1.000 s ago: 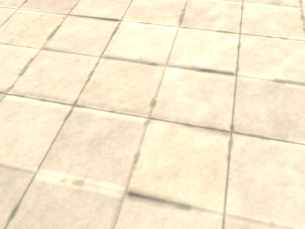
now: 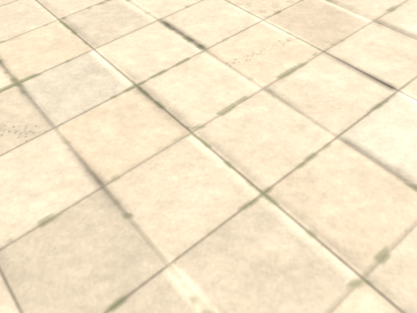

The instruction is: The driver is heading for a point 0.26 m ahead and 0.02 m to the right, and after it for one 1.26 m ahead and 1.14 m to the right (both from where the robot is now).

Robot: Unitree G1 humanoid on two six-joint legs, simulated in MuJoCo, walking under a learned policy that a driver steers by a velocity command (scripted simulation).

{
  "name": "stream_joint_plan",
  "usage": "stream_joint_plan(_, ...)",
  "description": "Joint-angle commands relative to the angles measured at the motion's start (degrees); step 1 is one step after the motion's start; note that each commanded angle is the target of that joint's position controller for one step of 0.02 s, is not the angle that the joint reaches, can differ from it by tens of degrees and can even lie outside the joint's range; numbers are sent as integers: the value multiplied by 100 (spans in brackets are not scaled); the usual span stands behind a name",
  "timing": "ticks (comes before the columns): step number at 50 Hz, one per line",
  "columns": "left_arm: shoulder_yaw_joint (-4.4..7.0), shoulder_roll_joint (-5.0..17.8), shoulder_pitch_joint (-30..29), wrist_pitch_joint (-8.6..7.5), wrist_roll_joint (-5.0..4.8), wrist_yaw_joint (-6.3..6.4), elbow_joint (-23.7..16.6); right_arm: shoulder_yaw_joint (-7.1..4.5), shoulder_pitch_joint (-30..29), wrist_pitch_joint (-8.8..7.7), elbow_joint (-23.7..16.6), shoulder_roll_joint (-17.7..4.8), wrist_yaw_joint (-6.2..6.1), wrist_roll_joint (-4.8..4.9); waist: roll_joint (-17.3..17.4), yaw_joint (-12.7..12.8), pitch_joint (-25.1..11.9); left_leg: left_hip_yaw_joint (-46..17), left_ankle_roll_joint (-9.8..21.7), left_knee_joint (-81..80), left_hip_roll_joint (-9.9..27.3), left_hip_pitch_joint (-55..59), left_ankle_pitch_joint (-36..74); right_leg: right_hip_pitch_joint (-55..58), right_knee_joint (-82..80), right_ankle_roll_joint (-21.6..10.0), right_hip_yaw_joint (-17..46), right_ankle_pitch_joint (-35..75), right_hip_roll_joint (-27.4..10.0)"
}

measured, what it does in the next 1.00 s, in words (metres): walks ahead, turning right: left foot, then right foot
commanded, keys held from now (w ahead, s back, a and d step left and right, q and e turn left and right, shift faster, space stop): w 0.04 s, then w+e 0.96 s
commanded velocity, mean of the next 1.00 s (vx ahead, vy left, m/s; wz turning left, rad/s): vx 0.46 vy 0.00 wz -0.35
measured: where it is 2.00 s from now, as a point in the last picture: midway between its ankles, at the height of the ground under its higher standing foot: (353, 203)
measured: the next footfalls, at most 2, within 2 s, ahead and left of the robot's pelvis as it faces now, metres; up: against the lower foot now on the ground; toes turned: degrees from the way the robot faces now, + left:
left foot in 0.20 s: +0.14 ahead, +0.15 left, +0.00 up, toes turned -1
right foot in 0.68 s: +0.43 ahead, -0.14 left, +0.00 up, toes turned -18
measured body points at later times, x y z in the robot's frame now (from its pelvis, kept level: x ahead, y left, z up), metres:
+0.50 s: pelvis +0.18 +0.04 +0.00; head +0.20 +0.04 +0.45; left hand +0.37 +0.28 -0.11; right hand +0.17 -0.24 -0.12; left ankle +0.10 +0.15 -0.74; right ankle +0.29 -0.14 -0.68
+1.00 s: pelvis +0.44 -0.07 +0.00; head +0.47 -0.10 +0.45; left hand +0.63 +0.15 -0.10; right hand +0.51 -0.39 -0.08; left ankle +0.68 +0.04 -0.68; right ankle +0.39 -0.13 -0.74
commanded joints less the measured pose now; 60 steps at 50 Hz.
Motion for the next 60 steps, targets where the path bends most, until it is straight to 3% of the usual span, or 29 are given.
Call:
stream_joint_plan(1, 212, 888, 109, -113, -18, -13, -222, 18, -518, -234, -509, -112, 72, 5, -1079, 146, 197, 207, -64, -608, 268, -801, 382, 712, -1370, -954, 1273, -871, -1157)
stream_joint_plan(4, 252, 1068, 189, -115, -109, -92, -134, 108, -804, -374, -562, 43, 131, 2, -1173, 211, 249, 509, -2, -1815, 307, 175, 434, 260, -1342, -995, 977, -318, -1080)
stream_joint_plan(6, 274, 1188, 360, -90, -164, -160, -55, 82, -808, -448, -548, -63, 161, 42, -1201, 194, 281, 603, 41, -2352, 201, 688, 325, 92, -1212, -1076, 1086, -268, -1154)
stream_joint_plan(8, 258, 1193, 325, -50, -236, -197, -21, 21, -392, -506, -402, -167, 165, 84, -1085, -123, 233, 636, 166, -3199, 123, 1627, 921, -224, -959, -996, 1213, -303, -1164)
stream_joint_plan(10, 123, 781, 264, -82, -179, -222, -13, -113, 504, -504, -164, -399, 56, 78, -856, -617, -148, 291, 360, -3497, 431, 3295, 1026, -981, -78, -600, 986, -259, -773)
stream_joint_plan(11, -56, 217, 83, -138, -30, -257, -184, -207, 1400, -488, -81, -807, -41, -56, 252, -995, -811, -1152, 703, -3682, 1757, 4523, 820, -1902, 1932, -184, 417, -1195, -169)
stream_joint_plan(12, -27, 281, 285, -237, -189, -182, -408, -343, 1622, -464, 26, -1320, -12, -142, 1502, -873, -868, -2972, 1484, -4317, 2767, 4526, -686, -3152, 3324, -42, 173, -2034, 173)
stream_joint_plan(13, 123, 843, 199, -258, -273, -141, -338, -224, 1443, -533, 42, -853, 30, -92, 929, -907, -446, -2974, 1590, -4487, 2602, 4090, -1441, -3418, 4127, -74, 592, -1802, -149)
stream_joint_plan(14, 178, 927, 134, -245, -295, -165, -317, -105, 1144, -588, 47, -499, 45, -49, 916, -752, -5, -2380, 1400, -4590, 2307, 3835, -1404, -3639, 4293, -134, 641, -1274, -247)
stream_joint_plan(17, 176, 643, 69, -145, -202, -192, -192, 4, 542, -673, 99, -111, 56, -98, 604, -428, 468, -888, 1083, -4911, 1776, 3093, 582, -3347, 4083, -63, 631, -197, -495)
stream_joint_plan(20, 114, 362, 9, -69, -183, -237, -232, -39, 543, -748, 237, -123, 32, -125, 357, -342, 403, -50, 1102, -4999, 1676, 2960, 2003, -3257, 3828, 75, 540, 403, -463)
stream_joint_plan(27, -39, 150, -1173, -64, -143, -464, -757, -148, 751, -675, 615, -510, -73, -27, 102, -600, 772, 1070, 981, -5159, 1726, 2869, 2469, -2694, 1680, -49, -83, 1530, -400)
stream_joint_plan(29, -22, 228, -1383, -63, -161, -538, -908, -178, 849, -615, 727, -600, -76, 30, 87, -587, 787, 1239, 900, -4954, 1834, 3227, 2977, -2623, 1390, -233, -228, 1299, -325)
stream_joint_plan(31, 61, 408, -1317, -45, -155, -579, -1001, -219, 832, -534, 759, -773, -101, 45, 232, -407, 516, 1438, 781, -4325, 1860, 3540, 4820, -2128, 1291, -472, -540, 813, -10)
stream_joint_plan(33, 269, 783, -374, 10, -166, -552, -846, -255, 785, -427, 738, -945, -146, 63, 365, 176, -166, 1599, 635, -2792, 1761, 3512, 6395, -760, 1233, -769, -808, 394, 458)
stream_joint_plan(34, 453, 1100, 538, 55, -179, -464, -632, -219, 757, -426, 696, -906, -173, 76, 215, 674, -631, 1701, 443, -1478, 1557, 2730, 5938, 762, 938, -996, -634, 628, 577)
stream_joint_plan(35, 587, 1616, 1067, 126, -193, -324, -511, -54, 1058, -483, 522, -386, -159, -103, -926, 586, -1159, 1671, 161, 562, 1033, 834, 2301, 2653, 811, -1482, 1306, 402, -554)
stream_joint_plan(36, 555, 1873, 814, 31, -195, -346, -723, 149, 1317, -684, 268, 22, -74, -109, -1667, 133, -2099, 481, -35, 2238, -70, -801, -1450, 3751, -245, -2573, 4702, -773, -1833)
stream_joint_plan(37, 419, 1341, 836, -30, -153, -370, -745, 5, 571, -847, 162, -573, 8, 87, -872, 536, -1891, -283, 75, 2396, 260, -1353, -1084, 3560, -679, -2207, 4438, -1021, -1707)
stream_joint_plan(38, 356, 1159, 630, -87, -127, -367, -691, 17, 222, -928, 20, -593, 36, 204, -710, 414, -1038, -168, 193, 2040, 473, -1503, -587, 2757, -740, -1960, 3595, -711, -1508)
stream_joint_plan(39, 318, 1057, 239, -119, -134, -361, -724, 38, 167, -963, 54, -499, -12, 92, -167, 101, -522, -130, 207, 1491, 728, -1264, -186, 1822, -754, -1770, 2967, -97, -1239)
stream_joint_plan(40, 268, 885, -79, -135, -93, -346, -796, -7, 211, -932, 106, -547, -47, -41, -206, -115, -299, -131, 173, 1053, 882, -886, 46, 1161, -813, -1676, 2508, 535, -1032)
stream_joint_plan(43, 247, 836, -313, -174, -50, -286, -853, -10, 425, -732, 167, -448, -40, -146, -416, -394, -144, -35, -44, 554, 959, -335, 354, 183, -1108, -1746, 2012, 1397, -797)
stream_joint_plan(48, 283, 995, 68, -134, -119, -131, -624, 115, -605, -682, -105, -136, -41, -172, -500, -62, 156, 102, -308, -1398, 681, -281, 1971, -327, -1085, -1427, 1392, 1261, -336)
stream_joint_plan(54, 301, 1012, 569, -23, -195, -71, -385, 85, -1392, -823, -304, -295, 127, -20, -689, 215, 154, -69, -196, -2894, 298, 262, 2325, 198, -504, -1204, 2039, 516, -513)
stream_joint_plan(56, 312, 1006, 543, 13, -174, -57, -375, 15, -1223, -869, -275, -434, 156, 0, -861, 73, 111, -110, -35, -3034, 270, 510, 1781, 488, -149, -1115, 2377, 644, -636)
stream_joint_plan(58, 253, 809, 434, 34, -150, -70, -421, -108, -406, -921, -85, -605, 108, -25, -911, -382, -227, 21, 268, -3383, 312, 1734, 1648, 356, 592, -872, 2297, 1034, -363)
stream_joint_plan(59, 123, 455, 445, 10, -86, -100, -508, -192, 378, -943, -25, -875, 55, -131, -439, -729, -968, -720, 647, -3265, 1145, 3154, 1363, -220, 2032, -656, 1878, 580, -33)
stream_joint_plan(60, 8, 96, 1221, -40, -207, -94, -644, -305, 976, -875, 143, -1358, 47, -223, 1233, -488, -1741, -3220, 1607, -3633, 2505, 5123, 337, -2210, 3961, -202, 1012, -1823, 849)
